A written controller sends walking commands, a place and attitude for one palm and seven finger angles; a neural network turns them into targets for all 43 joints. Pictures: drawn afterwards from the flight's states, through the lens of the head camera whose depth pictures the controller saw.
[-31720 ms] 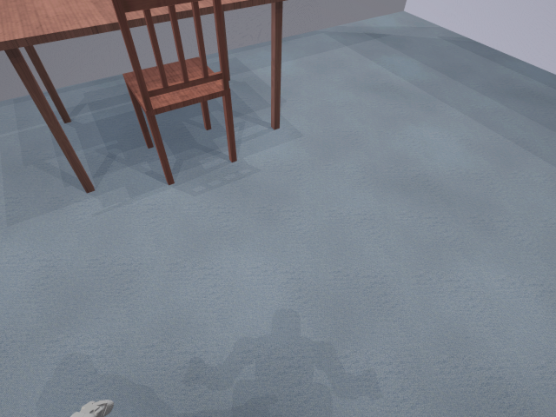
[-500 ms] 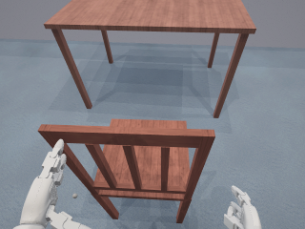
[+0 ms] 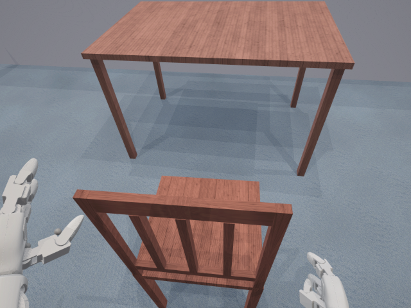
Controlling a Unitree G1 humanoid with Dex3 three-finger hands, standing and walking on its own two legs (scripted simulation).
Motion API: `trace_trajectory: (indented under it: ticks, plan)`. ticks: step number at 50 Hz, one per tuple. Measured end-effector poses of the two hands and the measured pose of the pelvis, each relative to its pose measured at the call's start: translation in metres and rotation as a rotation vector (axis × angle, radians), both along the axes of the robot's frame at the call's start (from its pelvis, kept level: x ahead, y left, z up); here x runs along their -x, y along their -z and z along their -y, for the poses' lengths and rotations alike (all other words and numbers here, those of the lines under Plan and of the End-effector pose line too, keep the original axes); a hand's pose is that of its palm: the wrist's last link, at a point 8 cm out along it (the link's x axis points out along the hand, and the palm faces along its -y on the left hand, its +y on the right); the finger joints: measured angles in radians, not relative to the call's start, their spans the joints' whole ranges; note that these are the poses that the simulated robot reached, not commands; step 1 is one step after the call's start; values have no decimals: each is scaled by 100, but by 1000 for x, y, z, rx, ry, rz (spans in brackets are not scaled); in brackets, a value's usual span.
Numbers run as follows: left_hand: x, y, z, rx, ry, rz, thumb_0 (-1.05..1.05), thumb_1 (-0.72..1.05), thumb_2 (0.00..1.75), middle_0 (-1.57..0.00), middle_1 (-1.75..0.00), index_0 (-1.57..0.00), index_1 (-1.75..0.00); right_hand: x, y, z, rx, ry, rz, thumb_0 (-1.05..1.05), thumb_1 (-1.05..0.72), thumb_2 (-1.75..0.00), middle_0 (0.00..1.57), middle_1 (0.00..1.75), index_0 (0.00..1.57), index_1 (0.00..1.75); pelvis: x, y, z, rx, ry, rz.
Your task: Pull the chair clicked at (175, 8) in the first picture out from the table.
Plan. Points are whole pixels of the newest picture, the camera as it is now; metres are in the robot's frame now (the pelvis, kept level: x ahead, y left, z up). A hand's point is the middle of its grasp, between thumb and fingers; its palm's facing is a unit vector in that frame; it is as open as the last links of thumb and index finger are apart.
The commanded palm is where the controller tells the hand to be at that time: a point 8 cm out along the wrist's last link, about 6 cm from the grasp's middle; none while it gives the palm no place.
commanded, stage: draw the hand back to the body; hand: left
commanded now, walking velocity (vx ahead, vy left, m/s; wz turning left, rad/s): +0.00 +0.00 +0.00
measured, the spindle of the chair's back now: (188, 246) +0.28 +0.09 -0.09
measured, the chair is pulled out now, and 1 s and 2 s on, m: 0.67 0.67 0.67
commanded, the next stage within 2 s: step back with the hand held close in 0.50 s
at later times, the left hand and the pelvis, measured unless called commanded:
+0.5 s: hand (45, 217) +0.19 +0.26 +0.16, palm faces +0.45 -0.76 -0.47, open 7.5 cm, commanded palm +0.14 +0.30 +0.18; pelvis +0.00 +0.00 +0.00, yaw -1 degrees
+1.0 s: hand (33, 243) +0.16 +0.26 +0.15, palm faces +0.33 -0.75 -0.57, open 7.4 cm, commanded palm +0.10 +0.30 +0.18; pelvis -0.05 +0.01 +0.00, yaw -2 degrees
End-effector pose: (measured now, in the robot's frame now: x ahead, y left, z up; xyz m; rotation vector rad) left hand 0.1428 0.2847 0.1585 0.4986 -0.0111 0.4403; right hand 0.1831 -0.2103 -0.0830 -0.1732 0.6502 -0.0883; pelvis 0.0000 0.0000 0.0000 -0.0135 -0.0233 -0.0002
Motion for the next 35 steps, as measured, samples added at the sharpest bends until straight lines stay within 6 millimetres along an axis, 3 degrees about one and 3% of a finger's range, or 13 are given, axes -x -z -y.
trace_trajectory:
  ticks: [10,19,28,35]
  plan:
    - [-11,-34,-19,-89,-55,92,1,72,82,-19,-27,-19,-27,-3,5,8,-2,12,-46,1,-90,-90,21,30,21,30,-7,-3,0,0,6,11]
    - [-14,-11,-12,-16,-32,15,1,86,89,-21,-30,-20,-30,5,6,16,7,37,-78,2,-90,-90,20,30,20,30,-6,-4,0,-2,13,12]
    - [-4,-28,-14,-56,-29,75,2,88,90,-22,-30,-21,-30,9,1,14,7,35,-54,2,-90,-90,20,30,20,30,-1,-5,1,1,12,26]
    - [-4,-24,-16,-29,-27,86,2,89,90,-21,-30,-21,-30,14,0,11,-2,33,-49,1,-90,-90,20,30,20,30,10,-5,-1,3,18,21]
